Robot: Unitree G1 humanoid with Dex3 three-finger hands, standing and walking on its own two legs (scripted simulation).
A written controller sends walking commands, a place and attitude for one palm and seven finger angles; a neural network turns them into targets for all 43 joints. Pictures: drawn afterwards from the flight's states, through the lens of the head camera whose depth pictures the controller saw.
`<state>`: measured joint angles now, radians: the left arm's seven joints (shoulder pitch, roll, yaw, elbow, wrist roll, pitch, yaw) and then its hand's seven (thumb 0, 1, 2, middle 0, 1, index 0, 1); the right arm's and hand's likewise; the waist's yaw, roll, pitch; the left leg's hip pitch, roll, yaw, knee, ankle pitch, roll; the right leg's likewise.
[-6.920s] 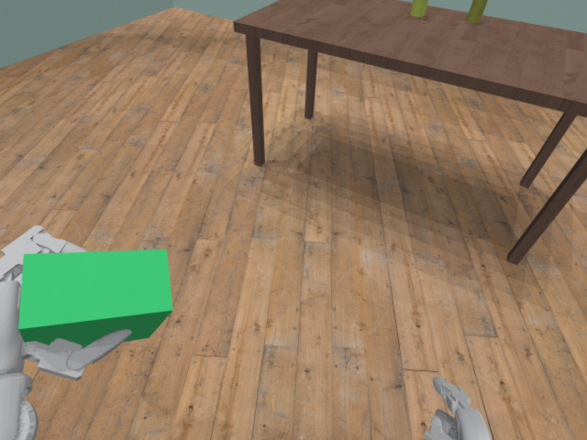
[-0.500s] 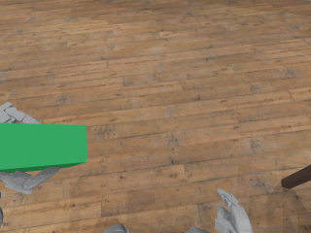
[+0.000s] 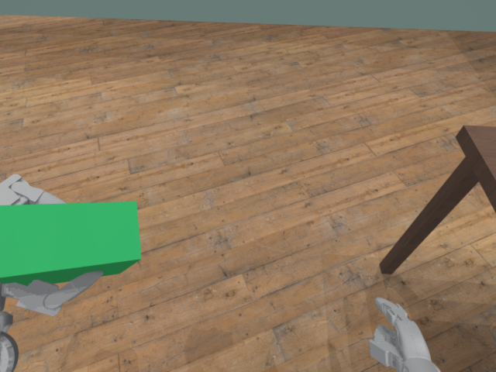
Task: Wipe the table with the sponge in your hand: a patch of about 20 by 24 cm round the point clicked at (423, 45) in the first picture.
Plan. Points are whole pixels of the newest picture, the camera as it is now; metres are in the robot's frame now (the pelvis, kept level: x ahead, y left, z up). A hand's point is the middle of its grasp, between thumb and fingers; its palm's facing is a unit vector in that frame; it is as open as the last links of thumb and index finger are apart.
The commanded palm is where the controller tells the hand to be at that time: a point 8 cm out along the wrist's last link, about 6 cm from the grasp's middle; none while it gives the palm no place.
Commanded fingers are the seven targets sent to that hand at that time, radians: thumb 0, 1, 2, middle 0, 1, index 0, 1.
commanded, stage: turn to face it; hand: left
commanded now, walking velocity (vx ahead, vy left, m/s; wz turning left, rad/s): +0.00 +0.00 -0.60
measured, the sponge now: (91, 245) +0.22 +0.21 +0.16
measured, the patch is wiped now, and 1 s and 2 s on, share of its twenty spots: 0.00 0.00 0.00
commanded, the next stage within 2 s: none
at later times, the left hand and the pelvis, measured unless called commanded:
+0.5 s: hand (180, 257) +0.22 +0.10 +0.16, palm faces +0.03 -0.85 -0.53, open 10.0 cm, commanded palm +0.16 +0.18 +0.18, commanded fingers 0.00 0.10 1.30 -1.20 -1.60 -1.20 -1.60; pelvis -0.08 -0.04 -0.02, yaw -19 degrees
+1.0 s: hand (261, 309) +0.17 +0.01 +0.17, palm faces -0.13 -0.87 -0.48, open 10.0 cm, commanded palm +0.15 +0.07 +0.18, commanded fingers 0.00 0.10 1.30 -1.20 -1.60 -1.20 -1.60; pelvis -0.15 -0.05 -0.02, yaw -37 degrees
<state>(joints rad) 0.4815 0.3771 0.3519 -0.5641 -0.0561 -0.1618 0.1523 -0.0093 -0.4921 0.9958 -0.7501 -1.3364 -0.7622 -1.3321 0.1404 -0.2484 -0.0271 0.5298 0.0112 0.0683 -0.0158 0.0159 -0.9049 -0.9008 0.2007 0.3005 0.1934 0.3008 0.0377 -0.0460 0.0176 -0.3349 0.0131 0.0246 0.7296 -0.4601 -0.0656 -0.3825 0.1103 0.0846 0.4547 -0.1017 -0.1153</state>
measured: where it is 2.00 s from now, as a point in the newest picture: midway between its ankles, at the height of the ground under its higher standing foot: outside the picture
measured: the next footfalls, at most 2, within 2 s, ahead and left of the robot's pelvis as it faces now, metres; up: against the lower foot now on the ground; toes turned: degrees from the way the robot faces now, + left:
left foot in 0.08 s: -0.01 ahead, +0.16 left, +0.00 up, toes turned +1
right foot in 0.34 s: +0.00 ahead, -0.14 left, +0.00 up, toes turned -19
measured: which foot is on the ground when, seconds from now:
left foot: up 0.00-0.06, down 0.08-0.36, up 0.38-0.70, down 0.72-1.00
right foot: down 0.00-0.10, up 0.12-0.32, down 0.34-0.72, up 0.74-0.98, down 1.00-1.00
